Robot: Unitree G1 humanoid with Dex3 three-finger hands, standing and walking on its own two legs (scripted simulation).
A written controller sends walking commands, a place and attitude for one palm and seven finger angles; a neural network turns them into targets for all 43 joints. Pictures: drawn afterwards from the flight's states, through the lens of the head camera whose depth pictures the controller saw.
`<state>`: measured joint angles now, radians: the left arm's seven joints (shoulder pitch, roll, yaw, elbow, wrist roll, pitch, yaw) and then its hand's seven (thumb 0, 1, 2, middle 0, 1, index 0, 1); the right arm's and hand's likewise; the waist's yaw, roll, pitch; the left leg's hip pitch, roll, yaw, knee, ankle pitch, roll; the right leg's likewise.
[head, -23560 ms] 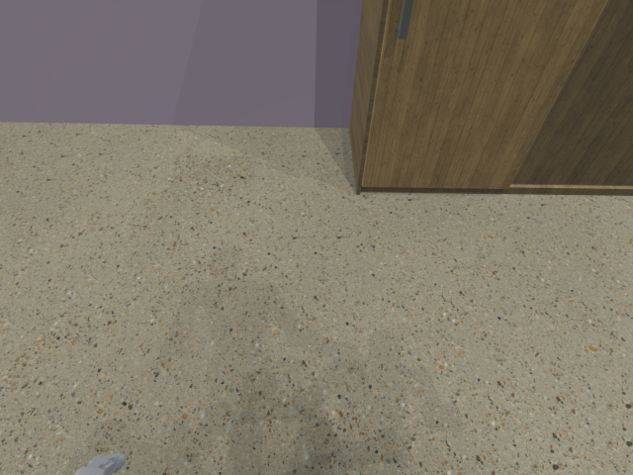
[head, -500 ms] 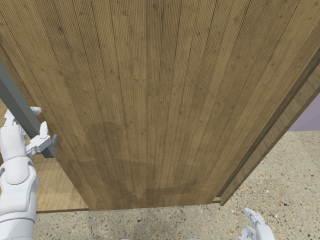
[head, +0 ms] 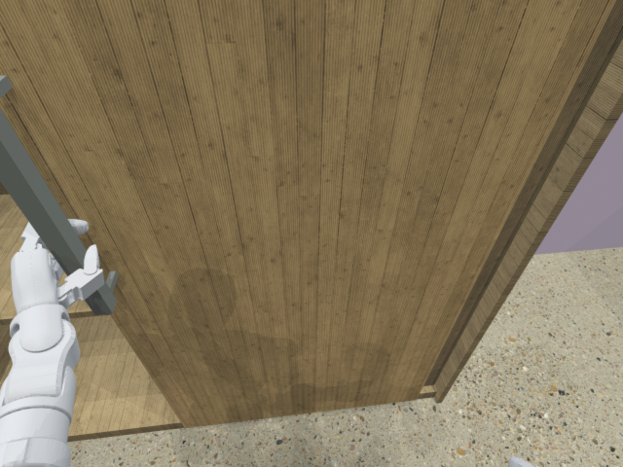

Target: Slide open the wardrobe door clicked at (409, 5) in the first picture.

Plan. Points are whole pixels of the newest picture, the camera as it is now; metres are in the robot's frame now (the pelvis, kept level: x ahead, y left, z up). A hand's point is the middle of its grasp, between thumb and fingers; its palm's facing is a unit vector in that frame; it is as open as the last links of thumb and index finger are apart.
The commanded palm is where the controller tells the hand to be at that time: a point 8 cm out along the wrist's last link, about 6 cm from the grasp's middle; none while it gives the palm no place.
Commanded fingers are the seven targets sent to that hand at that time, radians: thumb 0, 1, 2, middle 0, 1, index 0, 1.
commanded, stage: stop walking and hold the door there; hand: left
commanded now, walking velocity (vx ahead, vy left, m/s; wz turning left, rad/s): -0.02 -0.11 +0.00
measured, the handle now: (61, 216) +0.37 +0.34 +0.16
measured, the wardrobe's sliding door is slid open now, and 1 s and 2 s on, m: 0.60 0.60 0.60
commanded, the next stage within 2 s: none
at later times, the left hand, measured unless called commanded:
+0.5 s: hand (90, 273) +0.33 +0.31 +0.10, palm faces +0.48 -0.83 -0.28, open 6.3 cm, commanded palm +0.29 +0.31 +0.09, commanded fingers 0.00 0.90 0.90 -0.45 -1.40 -0.45 -1.40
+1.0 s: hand (87, 275) +0.32 +0.31 +0.10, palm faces +0.32 -0.94 -0.14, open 6.1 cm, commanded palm +0.29 +0.31 +0.09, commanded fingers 0.00 0.90 0.90 -0.45 -1.40 -0.45 -1.40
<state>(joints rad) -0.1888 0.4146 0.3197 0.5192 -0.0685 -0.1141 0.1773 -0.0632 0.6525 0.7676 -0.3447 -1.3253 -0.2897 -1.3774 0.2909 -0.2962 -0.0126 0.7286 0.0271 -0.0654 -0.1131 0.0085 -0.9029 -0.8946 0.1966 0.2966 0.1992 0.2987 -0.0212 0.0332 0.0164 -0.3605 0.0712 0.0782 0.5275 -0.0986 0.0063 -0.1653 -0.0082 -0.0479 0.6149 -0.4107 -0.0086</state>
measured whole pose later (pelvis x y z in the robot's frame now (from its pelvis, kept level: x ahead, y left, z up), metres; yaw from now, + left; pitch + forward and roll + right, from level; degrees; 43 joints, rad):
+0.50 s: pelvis +0.02 +0.01 +0.00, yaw +2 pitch -3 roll -1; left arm -0.17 0.36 0.27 0.44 -0.06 -0.20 0.15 -0.09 0.61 0.81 -0.40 -1.35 -0.31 -1.38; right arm 0.22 -0.30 -0.01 0.70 0.04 -0.05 -0.10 0.01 -0.90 -0.89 0.20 0.30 0.20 0.30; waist 0.04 0.06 0.05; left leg -0.39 0.04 0.09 0.57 -0.13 0.03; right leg -0.16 -0.03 -0.03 0.61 -0.40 0.03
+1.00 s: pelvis -0.04 +0.11 -0.01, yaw +9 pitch +1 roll +3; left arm -0.39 0.20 0.04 0.24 -0.07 -0.11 0.17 -0.03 0.67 0.78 -0.42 -1.39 -0.31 -1.39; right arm 0.15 -0.26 -0.01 0.69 0.03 -0.04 -0.09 0.01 -0.90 -0.89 0.20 0.30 0.20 0.30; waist 0.02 -0.01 0.18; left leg -0.34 0.05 0.10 0.60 -0.23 -0.02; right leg -0.38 -0.23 -0.03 0.88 -0.48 0.07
